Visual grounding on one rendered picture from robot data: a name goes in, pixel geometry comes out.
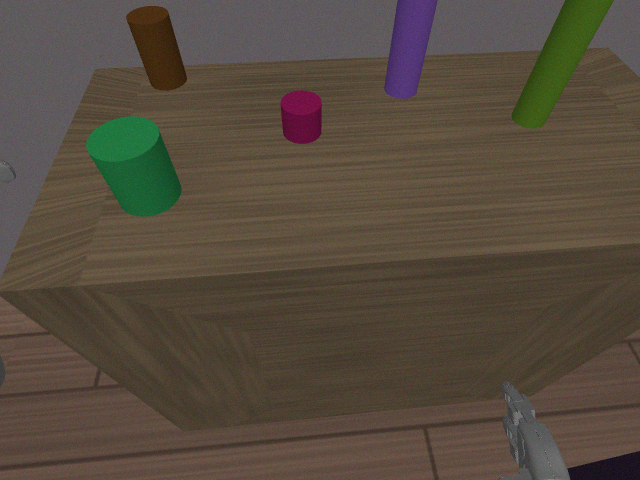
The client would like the right robot hand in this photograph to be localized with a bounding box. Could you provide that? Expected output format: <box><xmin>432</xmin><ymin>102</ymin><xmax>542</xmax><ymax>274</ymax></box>
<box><xmin>497</xmin><ymin>381</ymin><xmax>570</xmax><ymax>480</ymax></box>

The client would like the left robot hand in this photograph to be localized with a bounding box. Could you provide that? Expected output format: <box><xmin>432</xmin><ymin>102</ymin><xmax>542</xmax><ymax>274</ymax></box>
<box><xmin>0</xmin><ymin>160</ymin><xmax>16</xmax><ymax>183</ymax></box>

